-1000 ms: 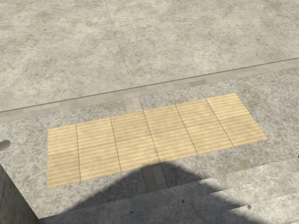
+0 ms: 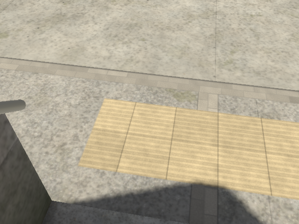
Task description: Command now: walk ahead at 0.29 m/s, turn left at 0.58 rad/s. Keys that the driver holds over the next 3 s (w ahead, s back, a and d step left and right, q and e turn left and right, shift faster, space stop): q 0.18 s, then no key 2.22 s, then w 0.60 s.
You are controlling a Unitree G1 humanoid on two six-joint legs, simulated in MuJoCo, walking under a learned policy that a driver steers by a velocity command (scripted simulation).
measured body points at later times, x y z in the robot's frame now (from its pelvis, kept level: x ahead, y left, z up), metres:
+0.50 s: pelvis +0.20 +0.00 -0.20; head +0.22 +0.00 +0.25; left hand +0.23 +0.26 -0.33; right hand +0.20 -0.22 -0.35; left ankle +0.15 +0.12 -0.85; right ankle +0.35 -0.14 -0.88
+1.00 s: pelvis +0.27 -0.07 -0.32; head +0.25 -0.07 +0.13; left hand +0.17 +0.17 -0.47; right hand +0.46 -0.24 -0.44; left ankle +0.19 -0.01 -0.84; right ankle +0.34 -0.18 -1.06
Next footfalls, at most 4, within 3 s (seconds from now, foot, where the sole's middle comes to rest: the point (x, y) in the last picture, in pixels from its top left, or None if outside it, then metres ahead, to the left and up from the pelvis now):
0.14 left None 0.19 0.13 -0.89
0.62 right None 0.37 -0.17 -1.09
0.98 left None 0.22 0.00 -0.89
1.88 right None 0.36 -0.26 -1.09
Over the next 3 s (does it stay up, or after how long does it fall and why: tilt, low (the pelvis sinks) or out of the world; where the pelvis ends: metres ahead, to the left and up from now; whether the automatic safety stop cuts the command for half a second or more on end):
stays up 0.36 -0.21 -0.34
